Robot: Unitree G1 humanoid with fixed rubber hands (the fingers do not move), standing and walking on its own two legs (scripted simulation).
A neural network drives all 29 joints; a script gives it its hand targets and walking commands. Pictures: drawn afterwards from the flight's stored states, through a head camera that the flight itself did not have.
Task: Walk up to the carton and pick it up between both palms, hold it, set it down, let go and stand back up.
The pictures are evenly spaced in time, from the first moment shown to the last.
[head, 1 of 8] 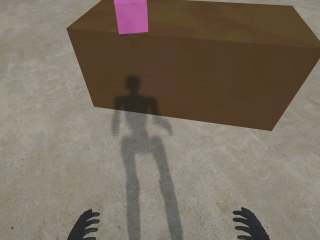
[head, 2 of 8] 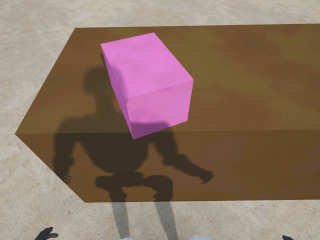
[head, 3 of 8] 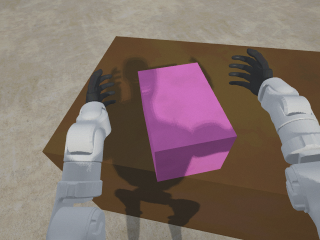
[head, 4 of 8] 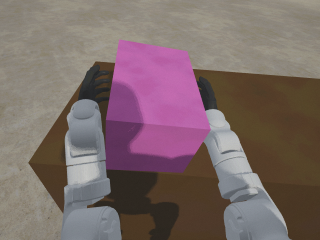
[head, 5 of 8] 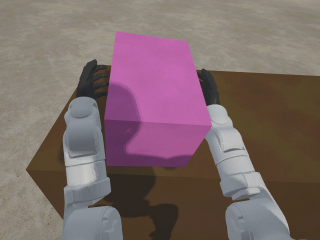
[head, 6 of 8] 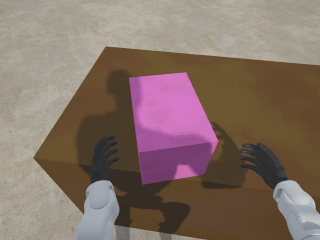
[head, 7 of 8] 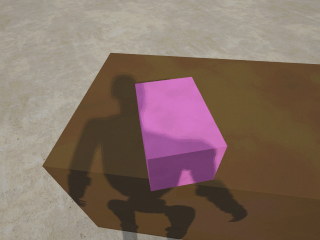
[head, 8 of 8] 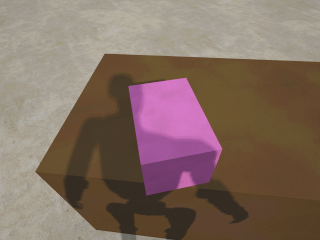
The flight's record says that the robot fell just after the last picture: no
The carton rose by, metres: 0.17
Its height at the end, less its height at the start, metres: +0.00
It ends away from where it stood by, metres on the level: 0.02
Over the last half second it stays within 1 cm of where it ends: yes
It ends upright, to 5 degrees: yes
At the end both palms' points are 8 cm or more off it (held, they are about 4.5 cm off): yes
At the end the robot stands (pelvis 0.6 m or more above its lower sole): yes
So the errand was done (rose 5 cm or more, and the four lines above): yes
